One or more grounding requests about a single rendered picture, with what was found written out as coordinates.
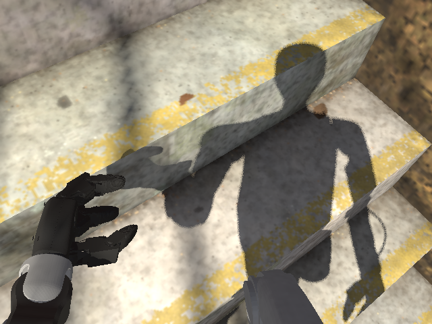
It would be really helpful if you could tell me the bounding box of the robot left hand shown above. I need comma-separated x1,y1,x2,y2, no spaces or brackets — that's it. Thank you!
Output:
32,172,138,267

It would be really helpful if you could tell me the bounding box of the left robot forearm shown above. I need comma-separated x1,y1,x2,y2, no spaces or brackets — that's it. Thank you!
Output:
2,254,73,324

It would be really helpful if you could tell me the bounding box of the right robot thigh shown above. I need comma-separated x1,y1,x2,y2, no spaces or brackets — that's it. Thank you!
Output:
243,269,323,324

